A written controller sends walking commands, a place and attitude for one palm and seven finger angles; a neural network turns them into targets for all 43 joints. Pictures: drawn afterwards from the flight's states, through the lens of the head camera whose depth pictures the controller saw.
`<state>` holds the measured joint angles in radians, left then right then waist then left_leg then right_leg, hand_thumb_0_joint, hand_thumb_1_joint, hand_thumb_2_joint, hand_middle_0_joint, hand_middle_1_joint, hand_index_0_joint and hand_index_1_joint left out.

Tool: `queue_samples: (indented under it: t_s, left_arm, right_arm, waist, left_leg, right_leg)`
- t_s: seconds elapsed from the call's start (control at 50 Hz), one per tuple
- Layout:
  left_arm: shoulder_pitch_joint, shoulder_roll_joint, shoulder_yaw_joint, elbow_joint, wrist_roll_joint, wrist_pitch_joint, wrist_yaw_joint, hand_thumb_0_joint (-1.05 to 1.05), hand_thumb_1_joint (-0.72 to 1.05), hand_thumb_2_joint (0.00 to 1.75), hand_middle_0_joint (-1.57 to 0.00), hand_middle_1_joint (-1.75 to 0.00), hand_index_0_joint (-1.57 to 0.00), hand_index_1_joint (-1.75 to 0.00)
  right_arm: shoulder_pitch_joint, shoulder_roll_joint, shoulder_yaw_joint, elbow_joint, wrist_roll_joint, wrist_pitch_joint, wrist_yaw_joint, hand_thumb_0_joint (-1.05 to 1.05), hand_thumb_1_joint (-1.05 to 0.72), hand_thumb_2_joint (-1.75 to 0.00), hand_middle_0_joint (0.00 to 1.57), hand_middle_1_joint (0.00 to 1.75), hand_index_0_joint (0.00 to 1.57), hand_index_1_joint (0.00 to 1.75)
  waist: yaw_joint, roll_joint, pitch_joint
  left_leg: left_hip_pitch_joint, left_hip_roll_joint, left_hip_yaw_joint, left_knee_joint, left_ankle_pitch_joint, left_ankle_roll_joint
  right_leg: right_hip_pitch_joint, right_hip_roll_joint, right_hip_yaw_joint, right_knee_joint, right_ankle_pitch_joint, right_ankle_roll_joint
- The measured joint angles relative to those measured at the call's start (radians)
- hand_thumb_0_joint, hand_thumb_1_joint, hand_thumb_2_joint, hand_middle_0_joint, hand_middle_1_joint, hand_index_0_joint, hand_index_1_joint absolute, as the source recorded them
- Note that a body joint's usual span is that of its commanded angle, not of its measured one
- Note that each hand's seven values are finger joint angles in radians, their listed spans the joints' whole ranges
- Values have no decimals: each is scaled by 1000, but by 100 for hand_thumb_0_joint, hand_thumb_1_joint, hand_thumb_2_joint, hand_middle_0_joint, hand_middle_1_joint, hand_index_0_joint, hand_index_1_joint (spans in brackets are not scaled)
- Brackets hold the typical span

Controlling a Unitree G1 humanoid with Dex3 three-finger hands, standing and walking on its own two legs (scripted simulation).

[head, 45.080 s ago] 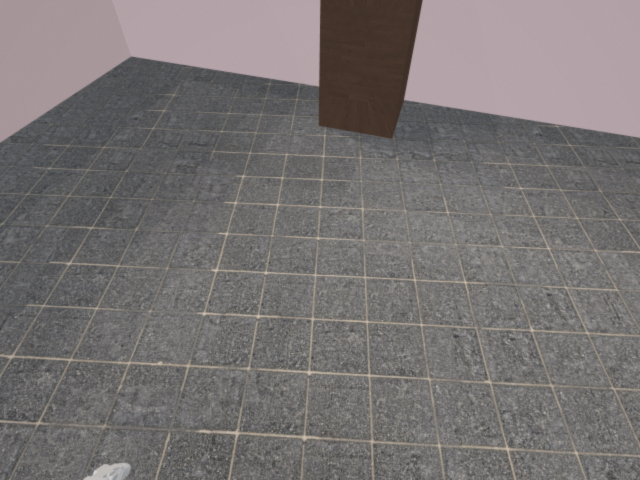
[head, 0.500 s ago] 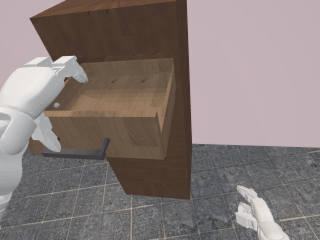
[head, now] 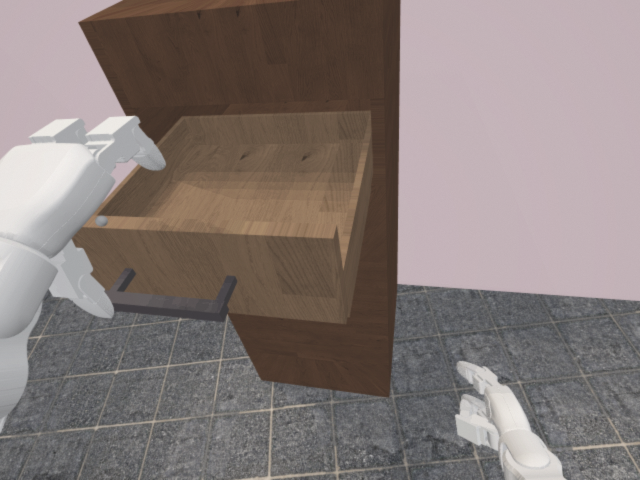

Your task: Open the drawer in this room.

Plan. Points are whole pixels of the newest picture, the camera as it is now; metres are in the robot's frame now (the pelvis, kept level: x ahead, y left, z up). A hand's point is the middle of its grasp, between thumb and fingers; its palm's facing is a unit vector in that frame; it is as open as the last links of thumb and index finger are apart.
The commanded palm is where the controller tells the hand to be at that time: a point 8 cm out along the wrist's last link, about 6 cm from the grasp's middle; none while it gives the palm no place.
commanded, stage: draw the hand back to the body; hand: left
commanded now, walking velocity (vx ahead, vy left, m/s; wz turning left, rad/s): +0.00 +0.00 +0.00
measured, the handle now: (169, 292) +0.26 +0.22 +0.15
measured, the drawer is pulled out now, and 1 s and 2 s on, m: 0.28 0.28 0.28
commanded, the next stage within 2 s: step back with the hand held close in 1.18 s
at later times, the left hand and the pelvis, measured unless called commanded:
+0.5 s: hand (50, 175) +0.22 +0.22 +0.34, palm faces +0.52 -0.83 -0.21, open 12.8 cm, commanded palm +0.17 +0.25 +0.33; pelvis +0.02 -0.01 +0.01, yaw -1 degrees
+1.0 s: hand (64, 194) +0.22 +0.21 +0.32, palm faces +0.55 -0.78 -0.30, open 8.5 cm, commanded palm +0.17 +0.27 +0.33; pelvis +0.04 -0.01 +0.01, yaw -1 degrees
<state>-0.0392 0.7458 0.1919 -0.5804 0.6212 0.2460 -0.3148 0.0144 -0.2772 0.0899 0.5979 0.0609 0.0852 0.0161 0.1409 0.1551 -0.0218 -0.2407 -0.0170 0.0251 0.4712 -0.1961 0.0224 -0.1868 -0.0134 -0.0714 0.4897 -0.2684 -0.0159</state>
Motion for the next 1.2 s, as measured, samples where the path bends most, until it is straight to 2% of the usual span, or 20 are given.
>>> queue_samples:
  t_s: [0.2, 0.22, 0.24, 0.26, 0.28, 0.3, 0.32, 0.38, 0.44, 0.54, 0.6, 0.66, 0.74, 0.82, 1.0, 1.1, 1.2]
  left_arm:
    - [90, 45, 63, -41, -34, -14, -41, 0, -49, 30, -32, -120, -32, -120]
    - [103, 18, 98, -49, -171, -43, -15, 0, -49, 30, -32, -120, -32, -120]
    - [129, -26, 139, -63, -316, -96, 36, 0, -49, 30, -32, -120, -32, -119]
    - [161, -74, 173, -86, -435, -154, 93, 0, -48, 30, -32, -120, -32, -119]
    - [189, -122, 198, -114, -526, -208, 144, 0, -47, 30, -32, -119, -32, -118]
    - [205, -164, 213, -142, -592, -255, 187, 0, -46, 31, -32, -118, -32, -118]
    - [207, -200, 224, -163, -637, -297, 223, 0, -45, 32, -32, -117, -32, -117]
    - [154, -275, 259, -160, -708, -388, 308, 0, -39, 34, -32, -113, -32, -113]
    - [87, -321, 300, -94, -735, -424, 363, 0, -32, 38, -31, -108, -31, -108]
    - [92, -369, 308, -53, -740, -418, 403, 0, -17, 44, -28, -98, -28, -98]
    - [171, -367, 291, -104, -735, -421, 401, 0, -7, 48, -27, -92, -27, -91]
    - [235, -334, 297, -147, -731, -434, 393, 0, 3, 53, -27, -85, -27, -85]
    - [241, -286, 344, -130, -739, -448, 389, 0, 16, 59, -26, -77, -26, -76]
    - [206, -286, 378, -68, -748, -439, 395, 0, 30, 65, -25, -68, -26, -67]
    - [226, -351, 331, -75, -742, -404, 399, 0, 62, 78, -23, -47, -23, -47]
    - [200, -343, 326, -81, -737, -409, 403, 1, 76, 84, -22, -38, -22, -38]
    - [164, -332, 341, -47, -742, -407, 405, 1, 84, 87, -21, -33, -21, -33]
  right_arm:
    - [8, -16, -3, -4, -4, -4, -13, 2, -90, -90, 20, 30, 20, 30]
    - [15, -14, -10, -11, -5, -19, -18, 2, -90, -90, 20, 30, 20, 30]
    - [21, -7, -12, -12, -10, -49, -26, 2, -90, -90, 20, 30, 20, 30]
    - [25, 5, -11, -9, -17, -82, -36, 2, -91, -90, 20, 30, 20, 30]
    - [32, 19, -10, -4, -22, -111, -44, 2, -91, -90, 20, 30, 20, 30]
    - [42, 34, -10, 4, -26, -135, -51, 2, -91, -90, 20, 30, 20, 30]
    - [56, 47, -11, 13, -31, -154, -57, 2, -91, -90, 20, 30, 20, 30]
    - [98, 70, -16, 50, -41, -187, -71, 2, -90, -90, 20, 30, 20, 30]
    - [137, 75, -23, 84, -45, -189, -75, 2, -90, -90, 20, 30, 20, 30]
    - [176, 55, -43, 110, -55, -190, -67, 2, -90, -90, 20, 30, 20, 30]
    - [182, 44, -59, 108, -59, -190, -62, 2, -90, -90, 20, 30, 20, 30]
    - [182, 40, -76, 100, -57, -187, -63, 2, -90, -90, 20, 30, 20, 30]
    - [172, 41, -89, 94, -45, -174, -66, 2, -90, -90, 20, 30, 20, 30]
    - [149, 43, -88, 88, -39, -160, -65, 2, -90, -90, 20, 30, 20, 30]
    - [116, 57, -73, 70, -48, -160, -62, 2, -90, -90, 20, 30, 20, 30]
    - [112, 65, -67, 72, -51, -163, -64, 2, -90, -90, 20, 30, 20, 30]
    - [114, 67, -63, 75, -50, -158, -60, 2, -90, -90, 20, 30, 20, 30]
  waist:
    - [4, -10, 3]
    - [-1, -7, 10]
    - [-8, -6, 20]
    - [-17, -11, 30]
    - [-27, -21, 37]
    - [-35, -35, 42]
    - [-40, -50, 46]
    - [-48, -83, 55]
    - [-59, -101, 58]
    - [-79, -103, 58]
    - [-96, -99, 49]
    - [-103, -94, 40]
    - [-93, -86, 29]
    - [-80, -76, 24]
    - [-58, -74, 20]
    - [-51, -77, 23]
    - [-54, -75, 27]
  left_leg:
    - [3, 1, -7, 2, -6, 1]
    - [9, 3, -11, 2, -6, 1]
    - [16, 7, -13, -1, -7, 1]
    - [23, 12, -12, -5, -7, -1]
    - [31, 16, -10, -12, -6, -2]
    - [39, 21, -8, -19, -6, -4]
    - [48, 24, -7, -25, -6, -6]
    - [79, 32, -4, -39, -10, -12]
    - [106, 31, -2, -56, -10, -14]
    - [128, 32, 14, -66, -19, -12]
    - [128, 35, 25, -59, -31, -11]
    - [126, 39, 30, -47, -45, -13]
    - [124, 41, 28, -40, -53, -15]
    - [123, 39, 21, -44, -49, -16]
    - [121, 38, 10, -46, -42, -19]
    - [125, 40, 3, -44, -39, -22]
    - [129, 41, 1, -52, -31, -24]
  right_leg:
    - [13, 2, -7, -13, 1, 1]
    - [25, 5, -11, -25, 4, 1]
    - [39, 10, -12, -42, 11, -1]
    - [49, 15, -10, -57, 19, -3]
    - [59, 20, -8, -73, 26, -4]
    - [69, 25, -6, -86, 32, -5]
    - [79, 29, -4, -98, 36, -6]
    - [114, 37, 0, -123, 40, -11]
    - [139, 37, 3, -139, 39, -13]
    - [152, 37, 19, -142, 32, -12]
    - [148, 39, 30, -134, 23, -11]
    - [146, 42, 35, -128, 15, -11]
    - [148, 44, 33, -127, 9, -12]
    - [150, 43, 26, -130, 10, -13]
    - [149, 43, 15, -127, 10, -17]
    - [156, 45, 9, -129, 12, -20]
    - [159, 47, 7, -133, 18, -22]
